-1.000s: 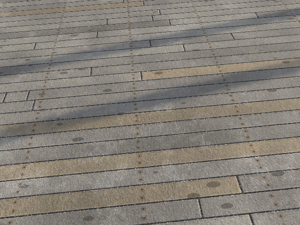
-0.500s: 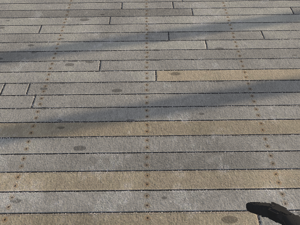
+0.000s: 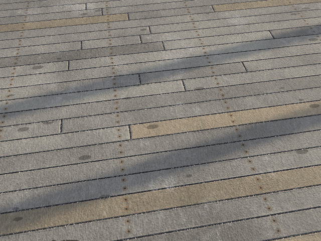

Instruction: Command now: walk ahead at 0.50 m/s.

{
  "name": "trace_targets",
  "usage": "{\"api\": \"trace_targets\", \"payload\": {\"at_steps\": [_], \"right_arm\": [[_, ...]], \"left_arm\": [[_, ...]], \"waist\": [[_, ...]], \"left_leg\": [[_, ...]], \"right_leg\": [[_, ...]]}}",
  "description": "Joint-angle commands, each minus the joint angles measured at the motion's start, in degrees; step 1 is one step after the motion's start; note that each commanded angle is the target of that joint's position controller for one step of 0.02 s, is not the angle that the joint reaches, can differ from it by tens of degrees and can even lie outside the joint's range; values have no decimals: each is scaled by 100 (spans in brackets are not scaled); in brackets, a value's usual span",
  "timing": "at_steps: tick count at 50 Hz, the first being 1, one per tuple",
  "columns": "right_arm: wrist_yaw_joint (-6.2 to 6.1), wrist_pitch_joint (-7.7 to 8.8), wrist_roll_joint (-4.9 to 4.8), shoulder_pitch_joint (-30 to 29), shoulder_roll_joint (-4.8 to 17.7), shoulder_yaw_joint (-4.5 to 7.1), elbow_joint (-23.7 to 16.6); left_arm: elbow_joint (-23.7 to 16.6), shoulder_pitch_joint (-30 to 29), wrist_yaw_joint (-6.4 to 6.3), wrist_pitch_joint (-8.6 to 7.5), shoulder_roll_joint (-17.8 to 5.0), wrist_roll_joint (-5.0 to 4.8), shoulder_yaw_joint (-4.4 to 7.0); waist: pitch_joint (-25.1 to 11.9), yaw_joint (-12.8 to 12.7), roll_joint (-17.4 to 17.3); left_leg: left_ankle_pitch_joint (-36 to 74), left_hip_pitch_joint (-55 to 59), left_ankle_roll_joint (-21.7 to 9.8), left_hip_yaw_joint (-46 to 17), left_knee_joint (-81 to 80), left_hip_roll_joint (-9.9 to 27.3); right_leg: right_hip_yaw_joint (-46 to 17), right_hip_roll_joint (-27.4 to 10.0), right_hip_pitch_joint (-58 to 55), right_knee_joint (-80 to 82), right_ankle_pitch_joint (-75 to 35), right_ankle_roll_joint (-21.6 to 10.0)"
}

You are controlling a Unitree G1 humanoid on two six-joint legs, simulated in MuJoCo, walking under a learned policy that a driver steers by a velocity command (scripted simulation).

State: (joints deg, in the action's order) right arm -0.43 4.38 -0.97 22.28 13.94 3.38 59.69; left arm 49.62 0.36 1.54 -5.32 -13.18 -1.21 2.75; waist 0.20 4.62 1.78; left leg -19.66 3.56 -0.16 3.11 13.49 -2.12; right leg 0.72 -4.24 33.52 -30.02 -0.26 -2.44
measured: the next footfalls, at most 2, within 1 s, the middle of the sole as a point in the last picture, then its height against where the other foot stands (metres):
right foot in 0.04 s outside the picture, level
left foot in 0.58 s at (127, 235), level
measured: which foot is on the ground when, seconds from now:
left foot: down 0.00-0.06, up 0.08-0.56, down 0.58-1.00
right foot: up 0.00-0.02, down 0.04-0.60, up 0.62-1.00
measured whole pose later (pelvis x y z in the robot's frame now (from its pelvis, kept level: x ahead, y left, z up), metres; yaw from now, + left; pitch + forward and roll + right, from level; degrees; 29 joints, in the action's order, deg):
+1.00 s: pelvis +0.56 +0.01 +0.01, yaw -14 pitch +1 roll +2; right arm -1.4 5.0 0.2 17.9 14.1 4.7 56.4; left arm 47.8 5.8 1.7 -1.8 -14.1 -1.1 4.7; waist 0.5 3.7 1.8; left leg -17.2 3.1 0.6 15.4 13.2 0.0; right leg 0.3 -6.7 39.0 -41.2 -0.7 -2.7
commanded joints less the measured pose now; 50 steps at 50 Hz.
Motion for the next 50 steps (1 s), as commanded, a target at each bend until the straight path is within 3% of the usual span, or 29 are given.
{"api": "trace_targets", "payload": {"at_steps": [1, 2, 3, 4, 5, 6, 7, 8, 10, 11, 13, 14, 15, 19, 24, 26, 27, 28, 29, 30, 31, 32, 34, 35, 37, 39, 42, 45, 50], "right_arm": [[-38, -61, -17, -79, 1008, 208, -193], [-37, -76, 16, -138, 834, 140, -266], [-10, -17, 91, 293, 389, -4, -404], [35, 134, 41, 534, 26, -131, -347], [67, 259, -109, 83, 645, 29, -424], [72, 321, -197, -446, 810, 60, -601], [33, 324, -74, -775, 766, 75, -648], [-1, 261, -48, -710, 681, 115, -671], [-12, 91, -40, -526, 472, 115, -590], [-24, 28, -44, -513, 356, 98, -581], [-38, 3, 38, -876, 390, 112, -731], [-45, -13, 75, -1069, 424, 140, -782], [-26, 0, 70, -1217, 344, 108, -850], [55, 58, 34, -2070, 294, 61, -1052], [193, 116, -18, -2733, 364, 29, -1345], [230, 180, -22, -2533, 542, 86, -1355], [225, 211, -20, -2183, 671, 150, -1281], [193, 230, -4, -1398, 896, 280, -1049], [136, 246, 87, -305, 1293, 418, -813], [112, 193, 153, 323, 1868, 559, -664], [121, 176, 125, 387, 1361, 412, -674], [103, 187, 88, -112, 999, 300, -751], [115, 206, 105, -961, 534, 157, -871], [112, 228, 167, -1139, 491, 140, -854], [105, 250, 179, -1206, 455, 159, -784], [45, 274, 205, -1164, 627, 211, -737], [-47, 252, 215, -1000, 724, 250, -670], [-105, 209, 175, -891, 834, 269, -684], [-125, 47, 55, -413, 1010, 340, -584]], "left_arm": [[-237, 388, 41, -126, -797, -3, 250], [81, 1437, 3, -126, -1128, 20, 408], [263, 2376, -35, -113, -1673, 142, 545], [360, 2618, -17, -70, -1606, 65, 511], [309, 2337, -16, -70, -1162, 37, 357], [174, 1830, -39, -69, -933, 53, 287], [102, 1461, -10, -78, -820, 131, 233], [96, 1202, -10, -103, -735, 185, 212], [129, 1076, 12, -122, -540, 183, 163], [176, 1145, -8, -133, -597, 153, 170], [249, 1351, -80, -142, -832, 137, 230], [288, 1473, -117, -128, -830, 153, 233], [306, 1507, -144, -115, -971, 152, 264], [428, 1861, -203, -82, -922, 58, 255], [679, 2328, -220, 28, -955, -7, 289], [673, 2241, -242, 88, -1049, -22, 329], [635, 2106, -246, 115, -1106, -24, 343], [588, 1998, -245, 136, -1018, -17, 305], [451, 1946, -239, 138, -772, 52, 204], [369, 2674, -212, 43, -44, 61, 9], [449, 2589, -194, -69, -385, -49, 74], [326, 2093, -199, -100, -831, -183, 208], [221, 1536, -277, -25, -808, -98, 264], [219, 1725, -285, 54, -658, -92, 291], [203, 1841, -255, 205, -399, -93, 274], [64, 1637, -263, 299, -364, -77, 291], [-96, 1269, -205, 304, -379, -12, 309], [-303, 707, -79, 277, -275, 10, 244], [-748, -131, 107, 292, -271, 0, 174]], "waist": [[-130, -691, -698], [-806, -1124, -576], [-1773, -1142, 333], [-2409, -1059, 1474], [-1899, -1119, 1008], [-1167, -1031, 698], [-645, -890, 126], [-542, -611, 313], [-294, -399, 264], [-189, -347, 246], [19, -371, 94], [22, -420, -37], [82, -427, 154], [273, -698, 115], [476, -844, 170], [363, -641, 273], [172, -406, 343], [-297, -17, 274], [-1147, 386, -66], [-2040, 163, -1522], [-2349, 259, -1658], [-1457, 202, -1263], [-468, -83, -607], [-318, -327, -928], [-138, -486, -866], [52, -538, -661], [158, -486, -515], [308, -334, -440], [602, -64, -397]], "left_leg": [[4212, 9, -808, -556, 941, 1578], [4388, -529, -634, -295, 2166, 1243], [2625, -2530, -286, 24, 4371, 625], [-1104, -4028, -103, -429, 5892, -164], [-1133, -4666, -255, -1004, 6475, 203], [-685, -4874, -353, -827, 6468, 505], [-236, -4567, -381, -694, 6039, 778], [56, -4288, -349, -706, 5696, 958], [259, -3810, -307, -732, 5279, 1085], [317, -3806, -260, -663, 5074, 1104], [812, -4160, -132, -638, 4443, 1147], [1183, -4339, -105, -634, 4217, 1135], [1464, -4355, -61, -649, 3796, 1158], [2457, -4063, -23, -345, 2442, 867], [2130, -4057, -171, -394, 1706, 713], [1736, -3639, -268, -389, 1498, 601], [1588, -3065, -334, -278, 1405, 461], [1582, -1958, -456, -164, 1328, 328], [1640, -223, -754, -802, 1592, 999], [872, 1993, -1580, -3227, 1203, 2502], [215, 1989, -1692, -4353, 505, 2668], [20, 1298, -1368, -3469, 433, 2486], [507, -357, -959, -2092, 24, 2016], [733, -856, -934, -1681, -171, 1952], [1083, -1311, -977, -1130, -471, 1861], [1491, -1422, -1051, -730, -634, 1905], [1958, -1183, -968, -79, -671, 1765], [2094, -1059, -857, 445, -714, 1685], [2541, -98, -780, 802, -402, 1956]], "right_leg": [[235, 307, -1014, 265, 419, -296], [155, 255, -2511, 138, 287, -506], [-1814, -1172, -4850, 40, 528, -1199], [-4155, -1982, -5846, 1045, 1409, -1765], [-3848, -1763, -5501, 1224, 1844, -1482], [-2959, -1578, -4687, 1293, 1510, -1262], [-2197, -1293, -3702, 1417, 526, -1083], [-1981, -1230, -3127, 1620, 510, -1170], [-1565, -988, -2422, 2010, 668, -1122], [-1363, -924, -2272, 2134, 573, -1135], [-1168, -970, -2277, 2295, 278, -1188], [-1083, -912, -2400, 2368, 329, -1143], [-1002, -973, -2363, 2399, 232, -1168], [-402, -654, -2473, 2405, 99, -898], [-551, -982, -3234, 2003, 70, -825], [-728, -1092, -3422, 1672, -298, -735], [-726, -1043, -3389, 1299, -933, -663], [-552, -762, -3177, 452, -1600, -517], [-272, -381, -2237, -1096, -889, -295], [81, 563, 35, -3352, 1745, 146], [-739, 561, 676, -4267, 3398, 113], [-783, 241, 1155, -4633, 3068, 25], [-604, -231, 862, -4205, 2133, -64], [-663, -398, 518, -3972, 1818, -60], [-637, -505, 244, -3761, 1608, -42], [-664, -533, 483, -3507, 1261, 6], [-648, -460, 777, -2680, 400, 84], [-280, -363, 618, -1686, -254, 67], [130, -224, 832, -859, 105, -115]]}}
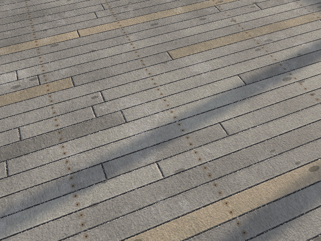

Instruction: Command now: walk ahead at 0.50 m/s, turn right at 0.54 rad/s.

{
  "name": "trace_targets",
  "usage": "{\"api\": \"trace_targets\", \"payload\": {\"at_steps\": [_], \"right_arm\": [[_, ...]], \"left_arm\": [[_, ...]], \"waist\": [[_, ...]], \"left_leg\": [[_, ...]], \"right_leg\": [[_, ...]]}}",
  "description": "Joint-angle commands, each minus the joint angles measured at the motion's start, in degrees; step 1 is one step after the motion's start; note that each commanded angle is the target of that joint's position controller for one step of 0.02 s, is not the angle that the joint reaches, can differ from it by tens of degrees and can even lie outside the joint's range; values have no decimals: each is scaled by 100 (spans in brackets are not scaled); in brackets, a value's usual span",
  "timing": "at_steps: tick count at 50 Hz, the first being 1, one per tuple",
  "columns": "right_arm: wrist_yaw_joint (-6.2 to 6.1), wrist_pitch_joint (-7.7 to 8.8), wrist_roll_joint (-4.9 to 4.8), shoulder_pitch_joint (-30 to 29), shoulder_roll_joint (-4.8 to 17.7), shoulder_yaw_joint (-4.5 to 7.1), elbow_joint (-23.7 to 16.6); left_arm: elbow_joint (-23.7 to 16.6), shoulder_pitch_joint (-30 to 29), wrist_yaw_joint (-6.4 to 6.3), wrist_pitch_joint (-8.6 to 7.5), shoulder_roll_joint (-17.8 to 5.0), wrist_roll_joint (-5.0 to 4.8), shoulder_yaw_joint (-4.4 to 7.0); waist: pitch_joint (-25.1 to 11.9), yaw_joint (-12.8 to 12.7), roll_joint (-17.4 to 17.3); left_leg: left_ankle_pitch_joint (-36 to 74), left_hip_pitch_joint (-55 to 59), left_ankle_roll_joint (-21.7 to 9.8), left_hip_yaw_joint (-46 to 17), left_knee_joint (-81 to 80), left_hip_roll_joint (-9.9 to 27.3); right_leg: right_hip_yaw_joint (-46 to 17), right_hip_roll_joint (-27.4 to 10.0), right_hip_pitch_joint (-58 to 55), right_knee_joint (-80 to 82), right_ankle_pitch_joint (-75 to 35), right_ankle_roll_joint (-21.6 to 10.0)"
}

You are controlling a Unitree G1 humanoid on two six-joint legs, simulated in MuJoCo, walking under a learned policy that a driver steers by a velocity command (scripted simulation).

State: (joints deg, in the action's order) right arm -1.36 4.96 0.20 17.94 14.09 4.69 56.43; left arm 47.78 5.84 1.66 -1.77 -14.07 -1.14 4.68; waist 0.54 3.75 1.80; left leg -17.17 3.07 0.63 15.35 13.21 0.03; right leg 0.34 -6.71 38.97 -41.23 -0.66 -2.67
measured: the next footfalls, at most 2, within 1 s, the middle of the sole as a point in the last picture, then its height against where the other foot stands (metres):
right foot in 0.12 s outside the picture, level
left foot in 0.60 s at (156, 228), level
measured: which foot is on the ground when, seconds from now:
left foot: down 0.00-0.12, up 0.14-0.58, down 0.60-1.00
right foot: up 0.00-0.10, down 0.12-0.62, up 0.64-1.00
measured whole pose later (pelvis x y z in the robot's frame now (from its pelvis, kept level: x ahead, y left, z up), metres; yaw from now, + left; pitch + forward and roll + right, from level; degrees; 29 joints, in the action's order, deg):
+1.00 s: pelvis +0.54 -0.10 +0.01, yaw -19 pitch +3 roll +1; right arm 0.4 4.3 -1.4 22.8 14.7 3.2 51.6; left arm 39.3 3.3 0.6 -4.6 -14.6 -0.6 3.0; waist 0.8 6.2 1.8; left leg -14.3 -3.6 -1.4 -1.1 15.3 -2.6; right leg -3.6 -4.3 35.0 -33.9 0.8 0.9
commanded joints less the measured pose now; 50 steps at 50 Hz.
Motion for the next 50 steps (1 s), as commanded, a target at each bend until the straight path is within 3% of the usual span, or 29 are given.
{"api": "trace_targets", "payload": {"at_steps": [1, 3, 4, 5, 6, 7, 8, 9, 10, 11, 12, 13, 15, 17, 20, 23, 26, 29, 30, 31, 32, 33, 34, 35, 37, 38, 39, 44, 50], "right_arm": [[-30, -53, -88, 21, 1037, 226, -260], [-44, -129, -140, -108, 1223, 276, -334], [-52, -178, -159, -185, 1306, 294, -371], [-53, -220, -186, -328, 1331, 285, -418], [-64, -194, -107, -311, 1234, 239, -508], [3, -10, 89, 74, 330, -29, -893], [116, 302, -155, -260, 625, -29, -1005], [171, 431, -374, -902, 857, 31, -1159], [152, 472, -311, -949, 776, 10, -1156], [90, 428, -111, -992, 825, 54, -1057], [77, 362, -41, -888, 886, 100, -1050], [92, 271, -31, -724, 882, 124, -1072], [90, 153, 9, -846, 753, 110, -1123], [76, 98, 60, -1281, 599, 48, -1278], [121, 111, 27, -1898, 477, -22, -1450], [190, 158, -56, -2249, 537, -36, -1594], [284, 243, -54, -2277, 703, -7, -1650], [301, 326, -36, -1627, 883, 82, -1509], [276, 357, 40, -978, 1088, 169, -1367], [260, 359, 93, -87, 1456, 254, -1267], [328, 275, 65, 464, 1775, 366, -941], [355, 259, -109, 361, 1194, 219, -1018], [330, 219, -116, 18, 889, 127, -1094], [324, 172, -35, -295, 798, 64, -1166], [324, 183, 54, -440, 630, -11, -1160], [320, 173, 48, -481, 567, -40, -1118], [297, 184, 26, -468, 732, -2, -1087], [183, 113, -117, -78, 1006, 63, -948], [132, -52, -198, 529, 1066, 70, -769]], "left_arm": [[-648, -726, 133, -58, -229, -13, -6], [-724, -488, 173, -41, -425, -20, 85], [-664, -37, 173, -34, -604, -40, 181], [-466, 810, 144, -39, -874, -63, 339], [-227, 1750, 23, 2, -1363, -56, 562], [-319, 1546, -44, 3, -2053, -101, 676], [-459, 1818, -14, -69, -1682, 24, 496], [-395, 1756, -8, -138, -1245, 92, 379], [-422, 1390, 2, -208, -1037, 47, 319], [-516, 968, -11, -228, -760, 25, 228], [-615, 744, -20, -254, -719, 67, 199], [-667, 623, -46, -255, -774, 93, 201], [-689, 680, -122, -274, -896, 47, 228], [-680, 861, -201, -271, -1061, 17, 269], [-666, 1064, -252, -232, -1069, -4, 276], [-580, 1310, -249, -209, -1037, -14, 267], [-465, 1538, -261, -187, -903, -8, 222], [-477, 1463, -276, -136, -890, 39, 196], [-535, 1419, -260, -146, -692, 61, 121], [-646, 1598, -268, -167, -453, 160, 13], [-664, 2396, -260, -247, -237, -72, -44], [-568, 2086, -270, -272, -815, -138, 42], [-695, 1393, -257, -276, -1020, -114, 91], [-776, 1000, -261, -274, -927, -7, 69], [-843, 837, -233, -298, -783, 109, 69], [-837, 981, -229, -272, -646, 81, 69], [-829, 1082, -227, -257, -564, 34, 43], [-1134, 104, -205, -294, -359, 131, -78], [-1355, -783, -41, -426, -403, 11, -95]], "waist": [[557, -20, -442], [252, -277, -643], [-38, -561, -732], [-468, -1055, -670], [-994, -1444, -242], [-1401, -756, 1484], [-2247, -997, 789], [-1567, -1128, 406], [-976, -844, -23], [-727, -635, -255], [-529, -440, -43], [-546, -261, -3], [-400, -216, -148], [-212, -328, -109], [-65, -584, 150], [-34, -759, 322], [-52, -795, 411], [-179, -400, 602], [-648, -109, 472], [-1456, 138, -344], [-1879, -154, -2358], [-1336, 41, -1496], [-647, 128, -910], [-300, 17, -416], [-64, -173, -540], [-200, -324, -659], [-257, -395, -892], [1, -143, -496], [128, 106, -657]], "left_leg": [[2778, 125, -811, -345, -177, 1788], [4724, 318, -695, -181, 554, 1800], [5593, 310, -627, -111, 1278, 1754], [5774, 10, -467, 24, 2405, 1562], [4351, -1277, -168, 33, 4070, 1348], [-903, -4070, 264, -302, 6506, 49], [-1595, -4805, 114, -1892, 7131, -144], [-1174, -5226, -83, -1999, 7045, 146], [-707, -5099, -168, -2017, 6413, 433], [-439, -4643, -180, -1996, 5877, 651], [-324, -4153, -147, -2015, 5620, 736], [-255, -3920, -57, -2053, 5366, 762], [-50, -3757, 93, -1925, 4735, 728], [546, -3841, 245, -1835, 3914, 625], [1737, -3519, 265, -1802, 2555, 341], [2227, -3232, 223, -1796, 1904, 161], [1975, -3164, 50, -1853, 1572, 167], [1421, -2376, -264, -1606, 1239, 26], [1486, -1365, -511, -1843, 1341, 290], [1535, 168, -951, -2982, 1491, 1267], [-117, 1567, -1833, -5717, 579, 2253], [-1455, 1359, -1690, -6010, 280, 2197], [-1341, 691, -1441, -5117, 246, 1993], [-675, -24, -1291, -4423, 143, 1711], [997, -887, -1204, -3574, 22, 1337], [961, -863, -1180, -3372, -106, 1186], [1034, -999, -1333, -3363, -204, 1290], [1801, -1089, -1331, -2701, -476, 1114], [1744, -991, -1161, -2677, -96, 1109]], "right_leg": [[278, 109, 212, 353, 392, -169], [616, 471, -460, 388, 992, -376], [768, 720, -1085, 401, 1251, -511], [849, 1004, -2251, 803, 959, -706], [34, 708, -4015, 1008, 849, -991], [-3331, -898, -6009, 1608, 1330, -2134], [-4896, -1361, -6444, 2514, 1956, -2398], [-3975, -1147, -6101, 2506, 1487, -1997], [-3142, -877, -5217, 2430, 892, -1746], [-2521, -617, -4439, 2490, 446, -1506], [-2212, -503, -3725, 2510, -423, -1512], [-2198, -485, -3417, 2650, -337, -1555], [-1907, -334, -2914, 2820, -395, -1501], [-1675, -217, -2647, 2898, -373, -1432], [-1424, 85, -2399, 2872, 316, -1146], [-1562, 17, -2489, 2715, 668, -1010], [-1874, -234, -3038, 2299, 761, -929], [-1982, -191, -3296, 1623, -77, -740], [-1747, 114, -3060, 754, -450, -556], [-1251, 578, -2135, -958, 644, -299], [-804, 1258, -160, -2671, 3322, 58], [-1176, 935, 588, -3314, 3314, 52], [-1062, 716, 807, -3390, 2774, 8], [-827, 484, 598, -3183, 2373, -14], [-702, 151, 39, -2543, 1960, -19], [-604, 119, -67, -2358, 1806, -12], [-559, 57, -115, -2178, 1791, 49], [-315, 72, -50, -371, 656, 300], [-202, 507, -843, 1065, -37, 374]]}}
